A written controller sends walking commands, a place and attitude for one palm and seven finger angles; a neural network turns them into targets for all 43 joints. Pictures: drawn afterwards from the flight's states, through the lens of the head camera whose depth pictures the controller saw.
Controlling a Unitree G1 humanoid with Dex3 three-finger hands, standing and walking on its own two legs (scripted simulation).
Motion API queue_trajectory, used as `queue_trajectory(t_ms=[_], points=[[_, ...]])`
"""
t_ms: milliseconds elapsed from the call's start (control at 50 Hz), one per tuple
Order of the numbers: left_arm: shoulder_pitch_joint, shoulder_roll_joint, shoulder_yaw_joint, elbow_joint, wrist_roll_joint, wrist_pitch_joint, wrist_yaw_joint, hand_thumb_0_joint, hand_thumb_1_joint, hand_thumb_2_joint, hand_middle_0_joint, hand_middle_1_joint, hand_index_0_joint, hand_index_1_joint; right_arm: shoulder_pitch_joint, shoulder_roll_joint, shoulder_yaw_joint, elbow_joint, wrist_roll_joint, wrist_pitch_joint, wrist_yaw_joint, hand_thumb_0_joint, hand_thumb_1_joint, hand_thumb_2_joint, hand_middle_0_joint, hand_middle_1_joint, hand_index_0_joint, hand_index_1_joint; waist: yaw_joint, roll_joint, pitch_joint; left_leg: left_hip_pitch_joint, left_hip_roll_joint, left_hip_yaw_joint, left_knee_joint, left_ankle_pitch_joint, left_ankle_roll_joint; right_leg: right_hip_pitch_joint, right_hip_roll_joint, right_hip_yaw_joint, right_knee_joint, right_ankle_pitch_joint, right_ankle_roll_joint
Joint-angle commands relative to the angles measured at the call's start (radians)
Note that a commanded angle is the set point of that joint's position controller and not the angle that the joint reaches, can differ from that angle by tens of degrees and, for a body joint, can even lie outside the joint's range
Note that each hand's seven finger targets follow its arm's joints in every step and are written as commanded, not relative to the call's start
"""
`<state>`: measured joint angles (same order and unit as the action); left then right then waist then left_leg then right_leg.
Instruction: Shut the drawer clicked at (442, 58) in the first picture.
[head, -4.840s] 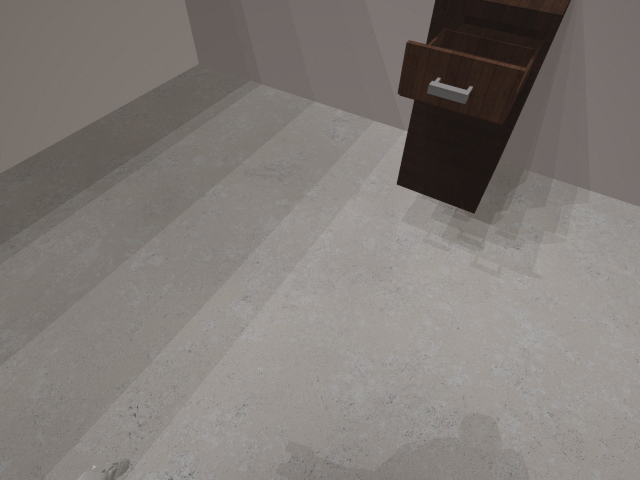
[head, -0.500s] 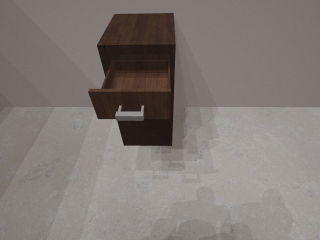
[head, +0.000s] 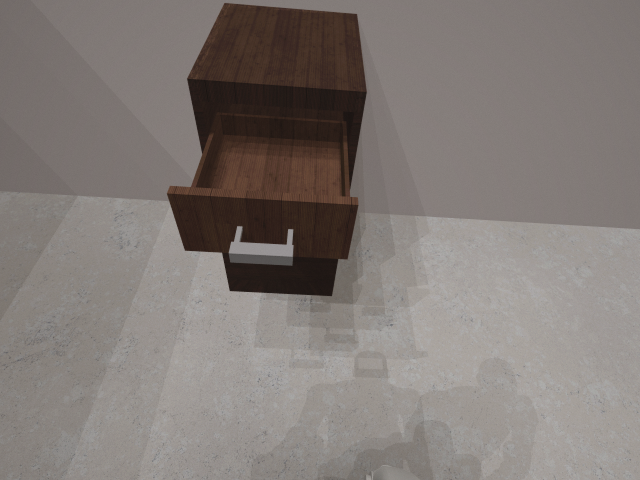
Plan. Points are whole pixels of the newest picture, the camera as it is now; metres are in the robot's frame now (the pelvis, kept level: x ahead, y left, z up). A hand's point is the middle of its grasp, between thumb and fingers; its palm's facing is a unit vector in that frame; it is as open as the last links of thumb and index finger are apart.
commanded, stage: take the last steps up to it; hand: left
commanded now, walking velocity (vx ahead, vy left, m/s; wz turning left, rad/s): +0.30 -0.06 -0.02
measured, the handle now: (263, 243) +0.52 +0.14 -0.08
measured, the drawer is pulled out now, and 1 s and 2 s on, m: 0.30 0.30 0.30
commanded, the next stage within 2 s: come to a stop and stand still in 0.52 s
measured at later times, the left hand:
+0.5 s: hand (253, 429) +0.22 +0.11 -0.17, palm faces +0.07 -0.97 -0.22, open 7.1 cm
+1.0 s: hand (243, 465) +0.17 +0.12 -0.19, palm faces +0.06 -0.98 -0.18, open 7.4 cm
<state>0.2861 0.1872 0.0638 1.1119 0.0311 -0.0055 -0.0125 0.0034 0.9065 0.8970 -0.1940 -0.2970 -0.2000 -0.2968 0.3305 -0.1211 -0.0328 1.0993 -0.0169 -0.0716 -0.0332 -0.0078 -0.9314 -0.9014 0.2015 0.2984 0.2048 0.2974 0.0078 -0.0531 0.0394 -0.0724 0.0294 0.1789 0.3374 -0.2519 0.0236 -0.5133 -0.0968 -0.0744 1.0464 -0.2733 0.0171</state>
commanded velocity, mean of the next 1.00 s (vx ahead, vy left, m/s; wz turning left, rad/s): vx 0.06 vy -0.04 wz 0.02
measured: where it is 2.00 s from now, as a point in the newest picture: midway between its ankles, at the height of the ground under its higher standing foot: outside the picture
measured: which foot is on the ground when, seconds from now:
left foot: down 0.00-0.24, up 0.26-0.68, down 0.70-1.00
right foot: up 0.00-0.22, down 0.24-0.86, up 0.88-1.00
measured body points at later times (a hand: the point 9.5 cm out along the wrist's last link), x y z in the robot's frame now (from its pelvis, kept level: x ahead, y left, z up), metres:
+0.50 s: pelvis +0.15 -0.08 -0.01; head +0.16 -0.09 +0.44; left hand +0.22 +0.16 -0.15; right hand +0.17 -0.31 -0.17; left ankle +0.16 +0.06 -0.69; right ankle +0.19 -0.15 -0.75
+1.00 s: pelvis +0.20 -0.05 -0.01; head +0.25 -0.04 +0.44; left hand +0.17 +0.17 -0.17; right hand +0.30 -0.27 -0.16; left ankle +0.23 +0.04 -0.75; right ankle +0.16 -0.17 -0.71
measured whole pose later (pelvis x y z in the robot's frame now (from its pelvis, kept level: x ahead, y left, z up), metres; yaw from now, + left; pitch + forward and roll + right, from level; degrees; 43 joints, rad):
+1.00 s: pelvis +0.20 -0.05 -0.01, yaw +0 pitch +0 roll +1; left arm 0.29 0.15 0.04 1.10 0.03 0.04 0.03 0.00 0.90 0.90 -0.20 -0.30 -0.20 -0.30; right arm 0.09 -0.12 -0.03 1.05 0.00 -0.01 -0.06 -0.02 -0.93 -0.90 0.21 0.30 0.21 0.30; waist 0.03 -0.04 0.09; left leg -0.24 0.01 0.17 0.42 -0.18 0.05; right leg -0.33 -0.04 -0.02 0.86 -0.46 0.03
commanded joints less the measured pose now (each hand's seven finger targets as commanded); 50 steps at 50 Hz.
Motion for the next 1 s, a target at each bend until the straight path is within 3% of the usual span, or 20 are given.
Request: queue_trajectory(t_ms=[0,120,160,180,200,220,240,280,320,380,580,640,680,700,720,760,800,880,940,980], points=[[-0.074,0.003,0.000,-0.088,-0.005,-0.003,-0.007,0.000,0.900,0.900,-0.200,-0.300,-0.200,-0.300,0.123,-0.125,-0.022,0.002,-0.005,-0.008,-0.004,0.000,-0.900,-0.900,0.200,0.300,0.200,0.300,-0.021,0.175,0.083,0.038,0.266,-0.158,-0.159,0.337,0.120,-0.142,-0.036,0.012,-0.087,0.060,0.008],[-0.215,0.015,0.001,-0.148,-0.010,-0.015,-0.011,0.000,0.900,0.900,-0.200,-0.300,-0.200,-0.300,0.134,-0.157,-0.038,0.020,-0.019,0.006,0.005,0.000,-0.900,-0.900,0.200,0.300,0.200,0.300,-0.043,0.186,0.110,0.006,0.289,-0.143,-0.112,0.302,0.110,0.005,-0.005,-0.030,-0.369,0.036,-0.021],[-0.141,0.034,0.008,-0.128,-0.008,-0.025,-0.009,0.000,0.900,0.900,-0.200,-0.300,-0.200,-0.300,0.121,-0.164,-0.038,0.024,-0.017,0.012,0.007,0.000,-0.900,-0.900,0.200,0.300,0.200,0.300,-0.003,0.149,0.069,-0.037,0.262,-0.119,-0.004,0.371,0.087,0.182,0.043,-0.069,-0.455,0.058,-0.037],[-0.021,0.058,0.015,-0.089,-0.004,-0.035,-0.006,0.000,0.900,0.900,-0.200,-0.300,-0.200,-0.300,0.117,-0.162,-0.039,0.026,-0.012,0.014,0.010,0.000,-0.900,-0.900,0.200,0.300,0.200,0.300,0.050,0.110,0.000,-0.062,0.216,-0.078,0.144,0.405,0.058,0.349,0.069,-0.088,-0.522,0.104,-0.044],[0.111,0.126,0.031,-0.046,0.000,-0.048,0.002,0.000,0.900,0.900,-0.200,-0.300,-0.200,-0.300,0.128,-0.138,-0.034,0.026,-0.001,0.012,0.018,0.000,-0.900,-0.900,0.200,0.300,0.200,0.300,0.106,0.008,-0.087,-0.219,0.164,-0.043,0.368,0.284,0.023,0.593,-0.023,0.022,-0.552,0.103,-0.078],[0.223,0.253,0.062,-0.025,-0.002,-0.056,0.015,0.000,0.900,0.900,-0.200,-0.300,-0.200,-0.300,0.177,-0.067,-0.017,-0.006,0.010,0.011,0.024,0.000,-0.900,-0.900,0.200,0.300,0.200,0.300,0.120,-0.279,-0.223,-0.453,0.016,-0.002,0.711,-0.274,-0.024,0.797,-0.322,0.423,-0.670,0.181,-0.180],[0.218,0.264,0.054,-0.034,-0.024,-0.048,0.022,0.000,0.900,0.900,-0.200,-0.300,-0.200,-0.300,0.116,-0.105,-0.021,-0.036,0.015,0.026,0.017,0.000,-0.900,-0.900,0.200,0.300,0.200,0.300,0.117,-0.178,-0.201,-0.466,0.028,-0.128,0.878,-0.363,-0.006,0.674,-0.384,0.501,-0.769,0.171,-0.233],[0.020,0.184,0.036,-0.086,-0.022,-0.043,0.025,0.000,0.900,0.900,-0.200,-0.300,-0.200,-0.300,0.063,-0.088,-0.031,-0.036,0.002,0.036,0.021,0.000,-0.900,-0.900,0.200,0.300,0.200,0.300,0.051,-0.102,-0.049,-0.490,0.100,-0.176,0.964,-0.206,-0.001,0.408,-0.324,0.405,-0.845,-0.144,-0.211],[-0.065,0.092,0.009,-0.105,-0.019,-0.050,0.030,0.000,0.900,0.900,-0.200,-0.300,-0.200,-0.300,0.069,-0.069,-0.027,-0.020,-0.010,0.052,0.025,0.000,-0.900,-0.900,0.200,0.300,0.200,0.300,-0.006,-0.034,0.014,-0.415,0.124,-0.169,0.885,-0.087,-0.017,0.237,-0.240,0.214,-0.872,-0.047,-0.166],[-0.056,0.058,-0.005,-0.089,-0.014,-0.061,0.032,0.000,0.900,0.900,-0.200,-0.300,-0.200,-0.300,0.112,-0.044,-0.021,-0.002,-0.013,0.069,0.026,0.000,-0.900,-0.900,0.200,0.300,0.200,0.300,-0.045,-0.042,0.004,-0.354,0.115,-0.136,0.752,-0.047,-0.042,0.190,-0.185,0.089,-0.878,0.117,-0.157],[0.063,0.104,-0.001,-0.026,-0.009,-0.061,0.027,0.000,0.900,0.900,-0.200,-0.300,-0.200,-0.300,-0.105,-0.071,-0.009,-0.080,-0.004,0.048,0.036,0.000,-0.900,-0.900,0.200,0.300,0.200,0.300,0.020,-0.019,-0.013,-0.320,0.072,-0.100,0.340,-0.079,-0.047,0.382,-0.214,0.138,-0.839,0.207,-0.203],[0.043,0.073,-0.014,-0.005,-0.017,-0.046,0.033,0.000,0.900,0.900,-0.200,-0.300,-0.200,-0.300,-0.078,-0.068,0.005,-0.049,0.001,0.041,0.022,0.000,-0.900,-0.900,0.200,0.300,0.200,0.300,-0.012,-0.016,-0.010,-0.120,0.051,-0.097,0.107,0.087,-0.050,0.317,-0.143,0.073,-0.734,0.306,-0.139],[0.087,0.008,-0.037,0.004,-0.023,-0.037,0.041,0.000,0.900,0.900,-0.200,-0.300,-0.200,-0.300,-0.038,-0.127,0.009,-0.025,-0.001,0.027,0.007,0.000,-0.900,-0.900,0.200,0.300,0.200,0.300,-0.002,0.147,-0.052,0.029,0.185,-0.198,0.070,0.553,0.001,0.264,-0.034,0.007,-0.644,0.220,-0.041],[0.109,-0.004,-0.048,0.018,-0.023,-0.028,0.048,0.000,0.900,0.900,-0.200,-0.300,-0.200,-0.300,-0.063,-0.143,0.011,-0.025,0.004,0.034,-0.002,0.000,-0.900,-0.900,0.200,0.300,0.200,0.300,0.008,0.160,-0.060,0.025,0.225,-0.220,0.068,0.632,0.035,0.283,-0.018,-0.001,-0.663,0.113,-0.016],[0.111,0.002,-0.052,0.033,-0.025,-0.016,0.052,0.000,0.900,0.900,-0.200,-0.300,-0.200,-0.300,-0.090,-0.147,0.017,-0.020,0.010,0.039,-0.010,0.000,-0.900,-0.900,0.200,0.300,0.200,0.300,0.008,0.219,-0.046,-0.011,0.227,-0.237,0.024,0.620,0.048,0.320,-0.011,-0.011,-0.658,0.054,0.001],[0.130,0.019,-0.052,0.044,-0.024,-0.001,0.052,0.000,0.900,0.900,-0.200,-0.300,-0.200,-0.300,-0.122,-0.147,0.015,-0.023,0.016,0.047,-0.019,0.000,-0.900,-0.900,0.200,0.300,0.200,0.300,0.017,0.201,0.005,-0.027,0.222,-0.235,-0.013,0.627,0.054,0.320,-0.013,0.000,-0.643,0.037,0.005],[0.133,0.036,-0.046,0.033,-0.021,0.008,0.052,0.000,0.900,0.900,-0.200,-0.300,-0.200,-0.300,-0.117,-0.158,0.002,-0.030,0.019,0.051,-0.026,0.000,-0.900,-0.900,0.200,0.300,0.200,0.300,0.004,0.171,-0.021,0.032,0.221,-0.238,-0.003,0.677,0.059,0.282,-0.013,0.009,-0.619,0.056,0.002],[0.117,0.047,-0.018,-0.018,-0.008,0.039,0.050,0.000,0.900,0.900,-0.200,-0.300,-0.200,-0.300,-0.078,-0.194,-0.034,-0.035,0.011,0.063,-0.044,0.000,-0.900,-0.900,0.200,0.300,0.200,0.300,-0.012,0.166,-0.078,0.075,0.334,-0.302,-0.015,0.810,0.162,0.140,0.022,0.057,-0.263,-0.219,0.006],[0.100,0.034,0.000,-0.042,-0.004,0.046,0.051,0.000,0.900,0.900,-0.200,-0.300,-0.200,-0.300,-0.112,-0.185,-0.043,-0.065,0.004,0.070,-0.042,0.000,-0.900,-0.900,0.200,0.300,0.200,0.300,-0.005,0.090,-0.112,0.039,0.340,-0.267,0.019,0.778,0.192,0.080,0.033,0.107,-0.062,-0.218,0.012],[0.082,0.020,0.004,-0.065,-0.006,0.053,0.049,0.000,0.900,0.900,-0.200,-0.300,-0.200,-0.300,-0.131,-0.190,-0.047,-0.078,-0.002,0.072,-0.034,0.000,-0.900,-0.900,0.200,0.300,0.200,0.300,-0.004,0.117,-0.128,0.008,0.323,-0.249,0.015,0.667,0.182,0.081,0.035,0.109,-0.060,-0.204,0.018]])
